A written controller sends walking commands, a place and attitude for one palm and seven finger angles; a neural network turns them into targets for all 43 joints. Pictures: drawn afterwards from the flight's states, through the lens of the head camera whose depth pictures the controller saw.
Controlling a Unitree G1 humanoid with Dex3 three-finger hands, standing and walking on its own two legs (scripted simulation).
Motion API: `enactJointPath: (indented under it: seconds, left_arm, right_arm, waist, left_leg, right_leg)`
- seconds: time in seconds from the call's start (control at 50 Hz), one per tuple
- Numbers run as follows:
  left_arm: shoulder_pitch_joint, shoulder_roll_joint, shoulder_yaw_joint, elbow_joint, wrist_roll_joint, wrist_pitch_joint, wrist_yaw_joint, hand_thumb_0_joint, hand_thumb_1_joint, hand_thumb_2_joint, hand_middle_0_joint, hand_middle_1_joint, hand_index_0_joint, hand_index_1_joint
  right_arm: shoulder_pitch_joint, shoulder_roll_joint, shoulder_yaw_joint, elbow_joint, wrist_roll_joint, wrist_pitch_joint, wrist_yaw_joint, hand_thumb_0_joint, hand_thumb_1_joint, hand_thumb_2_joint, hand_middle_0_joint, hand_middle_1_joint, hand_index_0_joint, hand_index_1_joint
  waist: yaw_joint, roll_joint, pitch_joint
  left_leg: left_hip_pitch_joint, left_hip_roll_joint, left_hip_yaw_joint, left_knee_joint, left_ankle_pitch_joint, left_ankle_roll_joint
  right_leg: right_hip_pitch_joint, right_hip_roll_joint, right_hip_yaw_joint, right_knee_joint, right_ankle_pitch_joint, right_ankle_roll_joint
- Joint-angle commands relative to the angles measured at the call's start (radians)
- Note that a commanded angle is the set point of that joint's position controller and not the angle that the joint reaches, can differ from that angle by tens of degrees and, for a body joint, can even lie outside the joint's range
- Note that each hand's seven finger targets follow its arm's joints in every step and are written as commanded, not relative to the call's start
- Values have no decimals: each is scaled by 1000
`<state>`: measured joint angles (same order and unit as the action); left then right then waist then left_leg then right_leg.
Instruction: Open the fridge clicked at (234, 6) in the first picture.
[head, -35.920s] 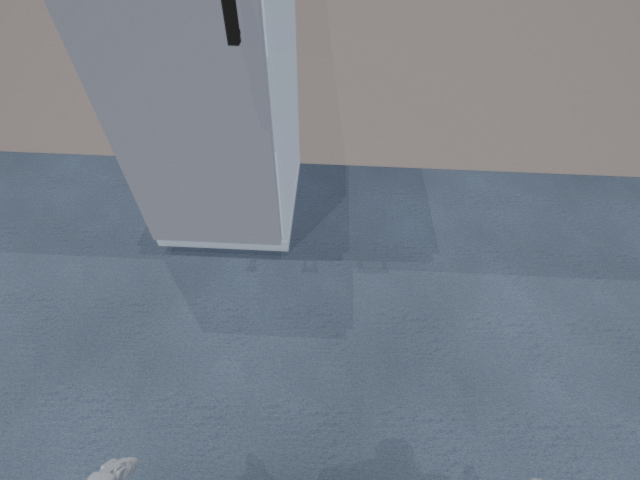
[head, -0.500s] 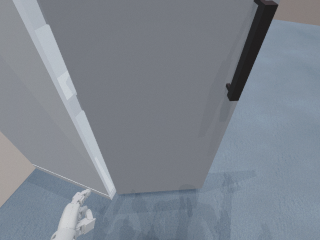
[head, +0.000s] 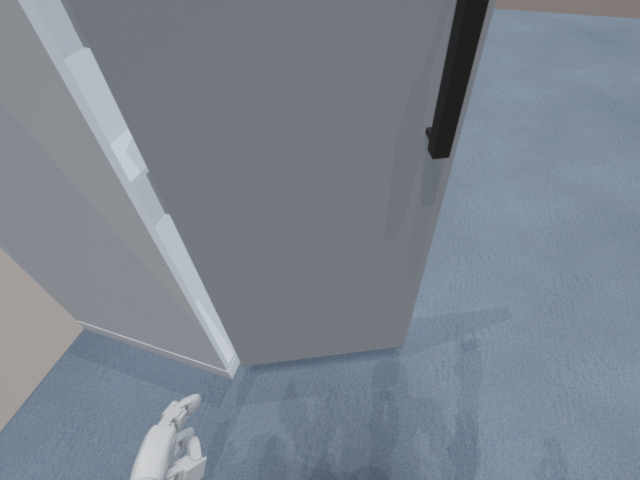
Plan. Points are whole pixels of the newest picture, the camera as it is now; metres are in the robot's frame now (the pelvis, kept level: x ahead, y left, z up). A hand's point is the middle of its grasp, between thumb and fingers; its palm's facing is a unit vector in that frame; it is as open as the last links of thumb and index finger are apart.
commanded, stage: step back with the hand held close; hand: right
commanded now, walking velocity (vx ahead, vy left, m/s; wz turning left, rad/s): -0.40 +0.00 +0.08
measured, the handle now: (450, 66) +0.57 -0.17 +0.23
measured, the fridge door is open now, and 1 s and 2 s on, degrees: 65 65 65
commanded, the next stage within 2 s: stop stepping back and stand still in 0.12 s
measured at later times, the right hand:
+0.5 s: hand out of the picture +0.14 -0.33 +0.15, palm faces +0.49 +0.82 -0.29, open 7.4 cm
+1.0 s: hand out of the picture +0.08 -0.31 +0.15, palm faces +0.45 +0.84 -0.29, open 7.4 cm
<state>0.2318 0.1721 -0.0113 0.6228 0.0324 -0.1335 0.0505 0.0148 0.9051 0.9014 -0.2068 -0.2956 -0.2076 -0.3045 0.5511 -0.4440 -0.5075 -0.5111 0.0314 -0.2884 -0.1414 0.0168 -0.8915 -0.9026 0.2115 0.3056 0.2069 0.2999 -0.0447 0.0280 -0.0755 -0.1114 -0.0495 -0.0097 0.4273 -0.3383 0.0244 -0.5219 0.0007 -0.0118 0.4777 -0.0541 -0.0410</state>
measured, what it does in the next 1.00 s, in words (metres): walks backwards: right foot, then left foot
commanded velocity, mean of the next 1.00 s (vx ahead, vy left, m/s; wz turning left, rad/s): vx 0.00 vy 0.05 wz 0.00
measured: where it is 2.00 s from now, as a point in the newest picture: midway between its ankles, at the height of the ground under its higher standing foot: outside the picture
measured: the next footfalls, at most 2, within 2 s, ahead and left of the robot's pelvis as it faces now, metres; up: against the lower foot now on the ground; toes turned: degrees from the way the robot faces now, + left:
right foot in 0.40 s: +0.00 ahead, -0.11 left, +0.00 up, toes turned +3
left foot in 0.78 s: -0.11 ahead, +0.03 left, +0.00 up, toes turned +6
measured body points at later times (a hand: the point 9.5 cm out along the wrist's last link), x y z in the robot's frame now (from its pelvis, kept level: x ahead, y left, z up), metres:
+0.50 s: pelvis -0.09 -0.05 +0.00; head -0.09 -0.09 +0.45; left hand +0.05 +0.21 -0.06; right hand +0.10 -0.37 +0.17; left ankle -0.12 +0.10 -0.71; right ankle -0.04 -0.11 -0.73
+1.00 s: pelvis -0.11 -0.06 +0.00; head -0.15 -0.07 +0.45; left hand +0.03 +0.21 -0.07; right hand +0.05 -0.35 +0.17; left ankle -0.14 +0.03 -0.73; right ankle -0.06 -0.18 -0.73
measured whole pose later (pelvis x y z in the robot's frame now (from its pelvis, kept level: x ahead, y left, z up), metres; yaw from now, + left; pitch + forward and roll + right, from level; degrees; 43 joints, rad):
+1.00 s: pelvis -0.11 -0.06 +0.00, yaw +1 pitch -2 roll +1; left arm 0.28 0.26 0.01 0.68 0.02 -0.12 0.08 0.02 0.91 0.90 -0.21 -0.30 -0.21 -0.30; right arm 0.47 -0.31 -0.33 -0.41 0.03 -0.15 -0.14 0.02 -0.89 -0.90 0.21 0.31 0.21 0.30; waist -0.02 0.02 -0.07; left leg -0.16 -0.03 0.12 0.55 -0.35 0.05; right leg -0.31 -0.05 -0.01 0.57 -0.23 -0.01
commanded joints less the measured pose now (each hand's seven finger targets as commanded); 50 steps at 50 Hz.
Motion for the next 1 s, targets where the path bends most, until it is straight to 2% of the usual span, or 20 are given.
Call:
enactJointPath:
  seconds: [0.0, 0.06, 0.08, 0.16, 0.24, 0.28, 0.32, 0.36, 0.4, 0.42, 0.46, 0.52, 0.6, 0.68, 0.72, 0.76, 0.8, 0.84, 0.9, 0.98]
  left_arm:
    - [-122, 156, 59, -112, -10, -30, 32, 0, 900, 900, -200, -300, -200, -300]
    - [-118, 166, 81, -141, -42, -22, 40, 0, 900, 900, -200, -300, -200, -300]
    - [-132, 164, 79, -163, -44, -13, 37, 0, 900, 900, -200, -300, -200, -300]
    - [-179, 160, 79, -205, -32, 9, 17, 0, 900, 900, -200, -300, -200, -300]
    - [-151, 149, 85, -171, -39, 28, 26, 0, 900, 900, -200, -300, -200, -300]
    - [-144, 147, 68, -160, -28, 33, 31, 0, 900, 900, -200, -300, -200, -300]
    - [-126, 145, 32, -153, -19, 13, 46, 0, 900, 900, -200, -300, -200, -300]
    - [-124, 185, 40, -128, -36, -28, 65, 0, 900, 900, -200, -300, -200, -300]
    - [-78, 201, 59, -138, -39, -66, 63, 0, 900, 900, -200, -300, -200, -300]
    - [-66, 191, 62, -152, -35, -77, 58, 0, 900, 900, -200, -300, -200, -300]
    - [-80, 178, 67, -145, -12, -97, 36, 0, 900, 900, -200, -300, -200, -300]
    - [-61, 164, 69, -161, -20, -108, 1, 0, 900, 900, -200, -300, -200, -300]
    - [-97, 133, 43, -166, -13, -62, 3, 0, 900, 900, -200, -300, -200, -300]
    - [-106, 138, 44, -150, -2, -4, 39, 0, 900, 900, -200, -300, -200, -300]
    - [-104, 145, 53, -144, -1, 14, 45, 0, 900, 900, -200, -300, -200, -300]
    - [-93, 150, 56, -135, -12, 16, 36, 0, 900, 900, -200, -300, -200, -300]
    - [-87, 149, 39, -129, -14, -4, 22, 0, 900, 900, -200, -300, -200, -300]
    - [-77, 159, 54, -113, -27, -21, 22, 0, 900, 900, -200, -300, -200, -300]
    - [-123, 162, 44, -114, -20, -38, 40, 0, 900, 900, -200, -300, -200, -300]
    - [-114, 187, 53, -132, -17, -72, 49, 0, 900, 900, -200, -300, -200, -300]
  right_arm:
    - [-183, -210, -36, -172, 13, -49, -2, 0, -900, -900, 200, 300, 200, 300]
    - [-227, -217, -24, -243, 15, -29, 4, 0, -900, -900, 200, 300, 200, 300]
    - [-179, -217, -37, -246, 19, -16, 5, 0, -900, -900, 200, 300, 200, 300]
    - [-4, -243, -122, -220, 43, -5, 22, 0, -900, -900, 200, 300, 200, 300]
    - [52, -232, -98, -159, 61, 2, 7, 0, -900, -900, 200, 300, 200, 300]
    - [0, -197, -72, -130, 45, 24, 7, 0, -900, -900, 200, 300, 200, 300]
    - [-132, -172, -30, -67, 23, 37, -1, 0, -900, -900, 200, 300, 200, 300]
    - [-319, -135, 44, -55, 14, 33, -3, 0, -900, -900, 200, 300, 200, 300]
    - [-322, -136, 54, -84, 0, 15, -22, 0, -900, -900, 200, 300, 200, 300]
    - [-290, -150, 40, -95, -4, 17, -28, 0, -900, -900, 200, 300, 200, 300]
    - [-303, -158, 55, -304, 8, 2, -12, 0, -900, -900, 200, 300, 200, 300]
    - [-86, -114, 49, -354, -1, 24, -16, 0, -900, -900, 200, 300, 200, 300]
    - [93, -154, -27, -279, 9, 60, -26, 0, -900, -900, 200, 300, 200, 300]
    - [3, -144, -25, -106, 12, 106, -33, 0, -900, -900, 200, 300, 200, 300]
    - [-47, -166, -23, -51, 9, 125, -25, 0, -900, -900, 200, 300, 200, 300]
    - [-103, -146, 10, -31, 17, 127, -12, 0, -900, -900, 200, 300, 200, 300]
    - [-223, -175, 1, -103, 15, 85, -15, 0, -900, -900, 200, 300, 200, 300]
    - [-227, -70, 94, -34, 13, 93, -5, 0, -900, -900, 200, 300, 200, 300]
    - [-249, -110, 85, -124, -4, 74, -16, 0, -900, -900, 200, 300, 200, 300]
    - [-247, -190, -8, -258, -13, 23, -35, 0, -900, -900, 200, 300, 200, 300]
  waist:
    - [25, -15, -154]
    - [24, 99, -323]
    - [17, 35, -322]
    - [-2, -134, -146]
    - [25, 107, 65]
    - [37, 90, 145]
    - [57, 55, 169]
    - [60, -142, 162]
    - [18, -290, 23]
    - [21, -218, -17]
    - [38, -308, -87]
    - [31, -221, -96]
    - [25, -259, -45]
    - [38, -250, 41]
    - [35, -74, 25]
    - [27, 192, 71]
    - [44, 142, 27]
    - [60, 148, 13]
    - [47, -42, 114]
    - [21, -237, 125]
  left_leg:
    - [-208, 140, -86, -78, 677, -50]
    - [-199, 59, -21, 23, 802, -151]
    - [-201, 51, -15, 53, 714, -137]
    - [-210, 29, -14, -33, 152, -60]
    - [-666, 352, -319, -345, -421, 158]
    - [-579, 370, -286, -280, -266, 196]
    - [-381, 239, -85, -136, 2, 83]
    - [-254, 105, -4, 78, 101, 5]
    - [-267, 29, -13, 193, -40, -5]
    - [-319, 7, -2, 226, -30, -3]
    - [-297, 4, -58, 389, -145, -15]
    - [-238, 17, -44, 374, -33, -21]
    - [-103, -43, 92, 236, -53, -15]
    - [69, -62, 147, -22, -110, 21]
    - [113, 42, 32, -126, -84, 67]
    - [-112, 371, -364, -316, -158, 198]
    - [-85, 389, -270, -212, 114, 217]
    - [-174, 298, -151, -184, -66, 141]
    - [-281, 250, -103, -137, -68, 105]
    - [-228, 100, -37, 10, 29, -2]
  right_leg:
    - [499, -104, 15, 43, 305, 13]
    - [711, -103, -22, 65, 545, -15]
    - [706, -113, -10, 50, 558, -21]
    - [411, -111, 55, -80, 3, -1]
    - [378, 38, 29, 501, -281, 93]
    - [181, -22, 116, 607, -324, 66]
    - [164, -67, 77, 225, -281, 39]
    - [243, -61, 85, -150, -65, 39]
    - [401, -221, 276, -173, 164, 8]
    - [517, -227, 313, -161, 334, 25]
    - [512, -248, 428, -276, 107, 143]
    - [440, -241, 329, -326, -205, 64]
    - [280, -169, 213, -463, -507, 127]
    - [136, -150, 144, -396, -591, 103]
    - [76, -86, 65, -153, -489, 66]
    - [34, 2, 14, 347, -332, 38]
    - [18, -48, 39, 467, -301, 50]
    - [159, -50, 29, 333, -289, 38]
    - [294, -32, -41, 98, -199, 25]
    - [283, -142, 131, -100, -128, -16]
